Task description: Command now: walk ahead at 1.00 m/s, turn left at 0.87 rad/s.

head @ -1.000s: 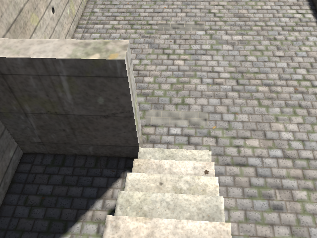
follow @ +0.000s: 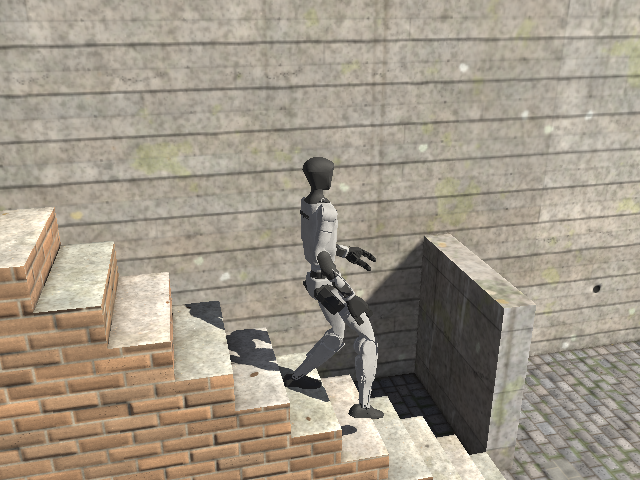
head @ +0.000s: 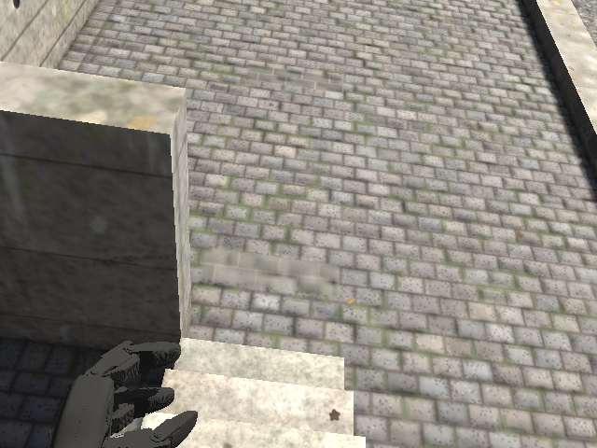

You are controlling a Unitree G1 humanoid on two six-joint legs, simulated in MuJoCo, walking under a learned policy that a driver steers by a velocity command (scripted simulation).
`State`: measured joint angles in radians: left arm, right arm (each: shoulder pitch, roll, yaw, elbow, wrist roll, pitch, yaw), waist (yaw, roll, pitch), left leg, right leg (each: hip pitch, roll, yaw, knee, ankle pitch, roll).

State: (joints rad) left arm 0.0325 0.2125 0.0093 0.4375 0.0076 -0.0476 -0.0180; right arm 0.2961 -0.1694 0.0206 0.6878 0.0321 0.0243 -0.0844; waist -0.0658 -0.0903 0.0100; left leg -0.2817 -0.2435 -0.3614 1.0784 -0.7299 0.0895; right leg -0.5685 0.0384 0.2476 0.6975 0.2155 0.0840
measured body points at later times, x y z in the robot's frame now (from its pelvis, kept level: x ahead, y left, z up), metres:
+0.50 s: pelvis +0.28 +0.02 -0.21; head +0.29 -0.02 +0.24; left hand +0.11 +0.19 -0.33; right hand +0.54 -0.09 -0.30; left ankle +0.47 +0.26 -0.86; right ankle +0.09 -0.17 -0.86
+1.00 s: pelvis +0.60 +0.03 -0.44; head +0.58 +0.02 +0.01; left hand +0.83 +0.25 -0.52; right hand +0.52 -0.20 -0.59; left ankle +0.39 +0.24 -1.04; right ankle +0.69 -0.08 -1.14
